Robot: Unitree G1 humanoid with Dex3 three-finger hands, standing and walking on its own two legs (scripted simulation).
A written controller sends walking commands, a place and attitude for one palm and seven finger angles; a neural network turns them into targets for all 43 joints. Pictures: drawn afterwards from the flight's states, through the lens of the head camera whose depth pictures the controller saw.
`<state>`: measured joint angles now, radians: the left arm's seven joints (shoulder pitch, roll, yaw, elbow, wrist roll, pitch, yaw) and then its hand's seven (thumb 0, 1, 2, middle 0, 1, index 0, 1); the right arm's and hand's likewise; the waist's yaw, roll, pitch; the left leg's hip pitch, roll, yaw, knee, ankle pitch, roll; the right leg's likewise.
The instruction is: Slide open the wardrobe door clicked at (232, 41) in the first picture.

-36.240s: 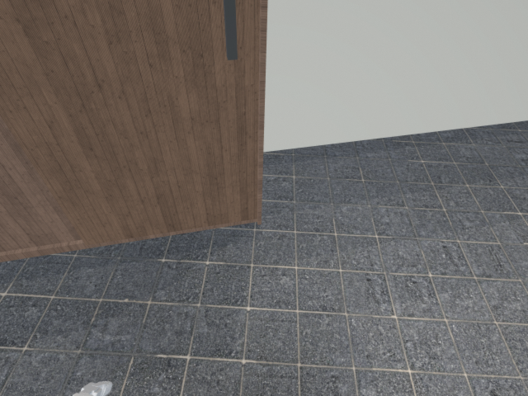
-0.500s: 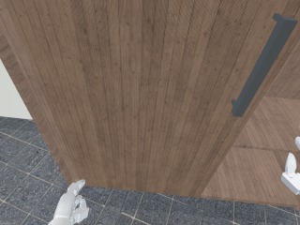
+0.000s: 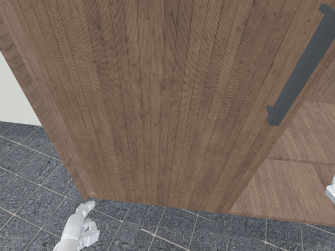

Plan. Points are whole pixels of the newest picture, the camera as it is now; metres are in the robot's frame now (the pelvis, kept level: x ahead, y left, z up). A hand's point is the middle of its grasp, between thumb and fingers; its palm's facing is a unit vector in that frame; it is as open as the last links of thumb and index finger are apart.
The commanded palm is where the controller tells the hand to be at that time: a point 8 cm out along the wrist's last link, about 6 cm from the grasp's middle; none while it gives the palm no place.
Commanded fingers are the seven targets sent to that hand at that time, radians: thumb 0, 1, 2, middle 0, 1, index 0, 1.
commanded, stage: step back with the hand held close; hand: right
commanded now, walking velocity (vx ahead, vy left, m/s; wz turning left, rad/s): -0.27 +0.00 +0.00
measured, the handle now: (295, 73) +0.47 -0.30 +0.23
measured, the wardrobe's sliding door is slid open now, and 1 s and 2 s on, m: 0.67 0.67 0.67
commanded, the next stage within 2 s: stop stepping back and stand still in 0.78 s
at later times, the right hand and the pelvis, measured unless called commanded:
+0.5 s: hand out of the picture +0.10 -0.35 +0.16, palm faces +0.46 +0.76 -0.46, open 7.4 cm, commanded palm +0.03 -0.38 +0.17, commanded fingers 0.00 -0.90 -0.90 0.20 0.30 0.20 0.30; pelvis -0.09 -0.07 -0.01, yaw -3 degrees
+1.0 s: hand out of the picture -0.03 -0.40 +0.18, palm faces +0.41 +0.82 -0.39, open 7.4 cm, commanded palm -0.06 -0.44 +0.17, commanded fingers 0.00 -0.90 -0.90 0.20 0.30 0.20 0.30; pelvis -0.22 -0.15 -0.02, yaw +3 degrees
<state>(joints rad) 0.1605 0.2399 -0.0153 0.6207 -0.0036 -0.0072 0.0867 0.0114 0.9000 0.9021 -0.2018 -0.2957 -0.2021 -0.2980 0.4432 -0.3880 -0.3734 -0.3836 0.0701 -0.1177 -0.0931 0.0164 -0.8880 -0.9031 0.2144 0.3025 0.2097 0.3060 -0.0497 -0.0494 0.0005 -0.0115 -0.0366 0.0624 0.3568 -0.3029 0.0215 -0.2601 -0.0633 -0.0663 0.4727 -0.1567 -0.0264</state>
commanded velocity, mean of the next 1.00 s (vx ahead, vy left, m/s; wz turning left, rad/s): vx -0.22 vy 0.01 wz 0.02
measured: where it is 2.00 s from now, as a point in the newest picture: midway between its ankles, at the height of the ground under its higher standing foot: outside the picture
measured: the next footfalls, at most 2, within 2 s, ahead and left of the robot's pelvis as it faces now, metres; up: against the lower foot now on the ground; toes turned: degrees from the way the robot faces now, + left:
left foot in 0.94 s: -0.26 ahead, -0.02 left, +0.00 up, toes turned +5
right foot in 1.06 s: -0.12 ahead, -0.26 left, +0.00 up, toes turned +4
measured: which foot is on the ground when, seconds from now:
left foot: down 0.00-0.66, up 0.68-0.92, down 0.94-1.00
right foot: down 0.00-0.90, up 0.92-1.00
